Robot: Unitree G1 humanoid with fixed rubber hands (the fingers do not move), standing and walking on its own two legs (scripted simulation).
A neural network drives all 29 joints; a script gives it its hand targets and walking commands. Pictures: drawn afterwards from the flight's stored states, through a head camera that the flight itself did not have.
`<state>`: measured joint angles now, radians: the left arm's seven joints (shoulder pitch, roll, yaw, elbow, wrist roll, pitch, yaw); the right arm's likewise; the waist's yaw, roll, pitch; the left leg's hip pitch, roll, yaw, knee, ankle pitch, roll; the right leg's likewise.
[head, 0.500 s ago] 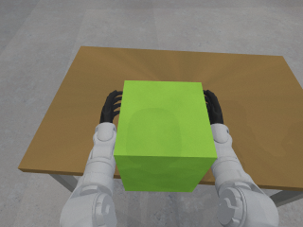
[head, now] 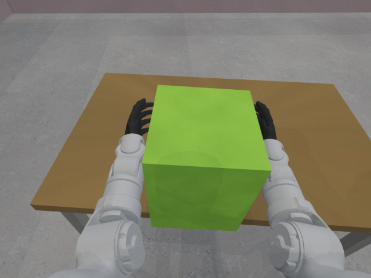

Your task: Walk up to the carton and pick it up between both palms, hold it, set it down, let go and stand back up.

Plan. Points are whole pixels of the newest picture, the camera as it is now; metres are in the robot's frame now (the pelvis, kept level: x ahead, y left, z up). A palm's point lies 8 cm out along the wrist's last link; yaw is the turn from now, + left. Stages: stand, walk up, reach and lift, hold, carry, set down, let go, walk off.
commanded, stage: reach and lift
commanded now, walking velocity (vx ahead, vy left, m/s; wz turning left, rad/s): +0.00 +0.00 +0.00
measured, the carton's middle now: (198, 161) +0.36 +0.00 +0.07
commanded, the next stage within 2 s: hold in 1.90 s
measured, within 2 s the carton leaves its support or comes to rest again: neither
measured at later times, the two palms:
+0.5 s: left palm (128, 126) +0.39 +0.15 +0.14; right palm (264, 129) +0.39 -0.14 +0.14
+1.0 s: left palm (124, 117) +0.37 +0.14 +0.19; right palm (274, 126) +0.37 -0.15 +0.17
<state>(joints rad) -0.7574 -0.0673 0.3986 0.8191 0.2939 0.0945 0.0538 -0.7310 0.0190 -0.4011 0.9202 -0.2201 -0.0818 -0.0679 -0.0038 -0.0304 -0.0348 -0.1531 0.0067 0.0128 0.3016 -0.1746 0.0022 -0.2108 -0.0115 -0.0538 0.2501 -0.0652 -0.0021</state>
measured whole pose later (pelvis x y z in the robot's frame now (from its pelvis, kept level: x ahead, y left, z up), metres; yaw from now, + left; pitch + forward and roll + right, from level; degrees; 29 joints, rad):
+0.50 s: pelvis +0.02 +0.01 +0.00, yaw +2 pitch -3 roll -2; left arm -0.56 -0.08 0.20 0.32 0.23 0.37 0.12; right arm -0.61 -0.05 -0.09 0.66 0.12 0.03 -0.14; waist -0.08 -0.03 0.01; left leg -0.08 0.01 -0.03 0.38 -0.24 0.01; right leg -0.08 -0.01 -0.10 0.23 -0.10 0.02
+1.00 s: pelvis -0.01 +0.00 +0.00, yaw +2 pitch -8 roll +0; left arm -0.71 -0.08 0.34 0.30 0.35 0.59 -0.02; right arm -0.73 0.00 -0.19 0.69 0.04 0.18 -0.12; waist -0.08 -0.05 0.06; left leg 0.02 0.00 -0.02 0.31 -0.19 0.00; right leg -0.03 -0.02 -0.09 0.26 -0.09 0.00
